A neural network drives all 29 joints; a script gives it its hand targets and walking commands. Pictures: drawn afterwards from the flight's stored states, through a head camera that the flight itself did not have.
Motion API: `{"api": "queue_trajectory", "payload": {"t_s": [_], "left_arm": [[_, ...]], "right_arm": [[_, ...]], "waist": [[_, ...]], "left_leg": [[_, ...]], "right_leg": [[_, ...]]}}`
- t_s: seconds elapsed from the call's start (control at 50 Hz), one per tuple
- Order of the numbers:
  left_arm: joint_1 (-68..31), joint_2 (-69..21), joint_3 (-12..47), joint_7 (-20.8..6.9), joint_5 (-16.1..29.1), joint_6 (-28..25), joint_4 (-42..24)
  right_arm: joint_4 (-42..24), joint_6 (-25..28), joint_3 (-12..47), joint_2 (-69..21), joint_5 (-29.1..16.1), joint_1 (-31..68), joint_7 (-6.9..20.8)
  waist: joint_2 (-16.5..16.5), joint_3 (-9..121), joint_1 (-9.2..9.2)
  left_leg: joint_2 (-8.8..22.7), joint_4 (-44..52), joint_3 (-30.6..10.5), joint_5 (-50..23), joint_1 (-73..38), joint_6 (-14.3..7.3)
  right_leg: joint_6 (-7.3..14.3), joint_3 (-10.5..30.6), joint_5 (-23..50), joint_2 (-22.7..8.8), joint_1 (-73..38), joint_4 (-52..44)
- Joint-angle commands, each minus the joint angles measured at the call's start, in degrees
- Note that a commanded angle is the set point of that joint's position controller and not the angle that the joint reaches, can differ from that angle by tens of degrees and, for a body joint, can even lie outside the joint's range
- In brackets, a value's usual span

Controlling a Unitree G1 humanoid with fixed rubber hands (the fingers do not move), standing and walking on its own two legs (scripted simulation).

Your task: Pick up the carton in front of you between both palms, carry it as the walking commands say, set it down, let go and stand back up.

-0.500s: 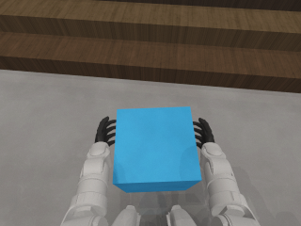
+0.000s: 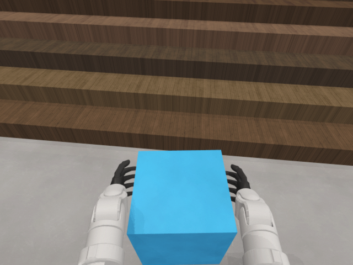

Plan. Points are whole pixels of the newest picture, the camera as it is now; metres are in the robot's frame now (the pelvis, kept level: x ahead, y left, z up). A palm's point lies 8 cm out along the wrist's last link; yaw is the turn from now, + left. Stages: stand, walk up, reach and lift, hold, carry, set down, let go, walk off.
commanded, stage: reach and lift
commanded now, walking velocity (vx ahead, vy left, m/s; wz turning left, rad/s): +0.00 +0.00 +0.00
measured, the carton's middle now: (180, 209) +0.28 +0.00 -0.05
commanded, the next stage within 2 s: hold in 0.94 s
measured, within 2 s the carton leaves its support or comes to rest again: neither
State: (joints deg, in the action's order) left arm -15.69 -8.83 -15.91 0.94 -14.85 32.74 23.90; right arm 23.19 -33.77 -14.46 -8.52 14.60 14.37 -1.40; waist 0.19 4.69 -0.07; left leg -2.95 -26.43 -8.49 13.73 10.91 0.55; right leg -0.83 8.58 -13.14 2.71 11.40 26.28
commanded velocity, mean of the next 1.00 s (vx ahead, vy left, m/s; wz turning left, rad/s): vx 0.00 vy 0.00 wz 0.00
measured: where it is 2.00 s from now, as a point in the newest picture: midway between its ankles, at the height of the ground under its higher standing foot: outside the picture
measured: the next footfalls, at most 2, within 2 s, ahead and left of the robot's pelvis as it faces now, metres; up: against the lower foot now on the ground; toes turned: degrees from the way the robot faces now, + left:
none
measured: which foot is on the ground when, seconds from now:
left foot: down 0.00-1.00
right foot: down 0.00-1.00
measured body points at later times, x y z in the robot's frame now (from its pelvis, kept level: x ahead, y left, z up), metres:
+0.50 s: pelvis -0.01 +0.00 +0.00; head -0.03 +0.00 +0.45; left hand +0.30 +0.15 +0.03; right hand +0.30 -0.15 +0.02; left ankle +0.01 +0.13 -0.74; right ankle +0.01 -0.13 -0.74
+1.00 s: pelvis +0.00 +0.00 +0.01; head -0.04 +0.00 +0.45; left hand +0.30 +0.15 +0.04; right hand +0.30 -0.15 +0.03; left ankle +0.01 +0.13 -0.74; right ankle +0.01 -0.13 -0.74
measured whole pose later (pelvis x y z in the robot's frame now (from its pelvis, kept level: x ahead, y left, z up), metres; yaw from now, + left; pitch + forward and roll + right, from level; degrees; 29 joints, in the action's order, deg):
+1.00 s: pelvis +0.00 +0.00 +0.01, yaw +0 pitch -5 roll +0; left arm -14.7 -8.6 -13.1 0.2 -15.3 39.8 15.6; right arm 14.9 -40.9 -11.6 -8.3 14.9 13.4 -0.7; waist 0.2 1.0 0.0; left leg -2.3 -21.0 -8.1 11.8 4.1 0.5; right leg -0.6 7.9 -11.2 2.2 4.5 20.8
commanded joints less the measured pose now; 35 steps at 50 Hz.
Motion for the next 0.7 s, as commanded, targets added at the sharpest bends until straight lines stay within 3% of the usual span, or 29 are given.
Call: {"api": "queue_trajectory", "payload": {"t_s": [0.0,0.2,0.68], "left_arm": [[-26.5,-55.3,28.2,-14.9,9.8,1.2,4.5],[-33.6,-57.3,29.5,-15.7,10.8,0.7,3.1],[-24.0,-55.0,32.4,-15.2,12.4,3.9,-5.0]], "right_arm": [[0.7,0.4,28.3,-53.5,-10.9,31.5,15.2],[-0.2,0.9,29.9,-56.3,-11.8,38.2,15.9],[-8.5,-2.5,32.7,-54.1,-13.6,28.5,15.0]], "waist": [[0.2,3.8,0.11],[-0.1,10.0,-0.03],[0.0,10.5,0.07]], "left_leg": [[-1.7,5.2,3.9,-2.1,-0.3,0.0],[-1.9,4.5,4.7,-2.3,-2.3,-0.2],[-2.6,6.8,4.1,-16.1,-8.2,0.9]], "right_leg": [[0.6,-4.4,1.2,2.3,-2.2,-4.6],[0.5,-4.9,1.5,2.2,-4.6,-4.0],[-0.4,-4.3,15.1,2.8,-10.3,-6.5]]}}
